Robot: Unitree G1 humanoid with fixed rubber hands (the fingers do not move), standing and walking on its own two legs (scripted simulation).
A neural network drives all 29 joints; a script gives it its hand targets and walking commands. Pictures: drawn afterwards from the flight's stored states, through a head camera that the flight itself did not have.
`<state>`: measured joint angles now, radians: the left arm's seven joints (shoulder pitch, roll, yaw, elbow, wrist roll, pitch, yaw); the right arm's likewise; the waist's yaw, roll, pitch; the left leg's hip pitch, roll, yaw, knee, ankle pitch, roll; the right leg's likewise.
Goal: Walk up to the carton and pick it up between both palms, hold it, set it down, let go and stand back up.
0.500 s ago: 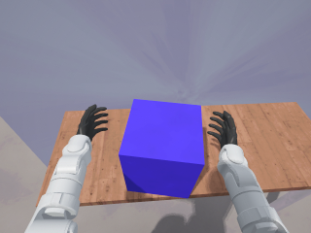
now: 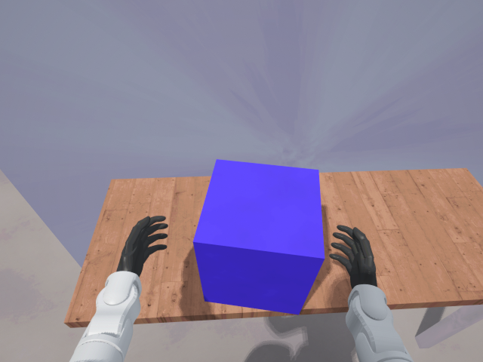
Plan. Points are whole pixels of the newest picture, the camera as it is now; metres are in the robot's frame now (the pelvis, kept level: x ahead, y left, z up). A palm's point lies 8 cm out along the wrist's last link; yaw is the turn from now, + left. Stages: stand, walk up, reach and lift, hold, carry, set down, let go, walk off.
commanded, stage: set down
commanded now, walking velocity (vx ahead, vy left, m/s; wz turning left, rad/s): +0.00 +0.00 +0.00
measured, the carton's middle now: (258, 238) +0.39 -0.02 -0.06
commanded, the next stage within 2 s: none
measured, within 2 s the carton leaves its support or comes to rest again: neither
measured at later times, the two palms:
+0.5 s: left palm (126, 315) +0.23 +0.21 -0.05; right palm (358, 318) +0.22 -0.18 -0.04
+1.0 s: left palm (122, 336) +0.20 +0.22 -0.06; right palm (366, 340) +0.19 -0.19 -0.05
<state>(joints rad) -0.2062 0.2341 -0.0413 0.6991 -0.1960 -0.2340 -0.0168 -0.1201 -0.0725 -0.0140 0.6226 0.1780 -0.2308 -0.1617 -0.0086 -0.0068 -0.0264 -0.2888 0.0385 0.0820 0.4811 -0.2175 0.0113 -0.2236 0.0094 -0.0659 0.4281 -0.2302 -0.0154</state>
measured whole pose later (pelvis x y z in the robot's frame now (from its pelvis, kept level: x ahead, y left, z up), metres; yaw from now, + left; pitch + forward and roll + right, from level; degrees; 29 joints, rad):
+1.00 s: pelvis +0.01 +0.01 -0.01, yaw +0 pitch -4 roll -1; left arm 0.11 0.22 -0.10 0.71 -0.14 -0.34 0.01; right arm 0.10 -0.09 -0.01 0.84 0.10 -0.48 -0.04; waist 0.00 -0.02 0.02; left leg -0.21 0.03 0.09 0.56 -0.29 0.02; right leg -0.14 0.00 -0.06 0.50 -0.29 0.00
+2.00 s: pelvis +0.02 -0.01 +0.00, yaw -1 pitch -4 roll +0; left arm 0.20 0.21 0.00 0.55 0.00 0.12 0.00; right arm 0.18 -0.16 -0.02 0.76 -0.03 -0.21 0.01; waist 0.01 -0.02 0.06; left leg -0.11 0.04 0.09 0.40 -0.23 -0.01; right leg -0.07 0.02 -0.05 0.39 -0.26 -0.03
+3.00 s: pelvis +0.01 +0.00 +0.00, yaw -1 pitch -3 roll +0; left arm 0.23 0.20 -0.01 0.61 0.01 0.03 0.02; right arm 0.21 -0.20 -0.02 0.75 -0.01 -0.11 0.01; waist 0.01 -0.01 0.01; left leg -0.18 0.04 0.09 0.49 -0.26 0.01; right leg -0.13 0.01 -0.05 0.45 -0.27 -0.01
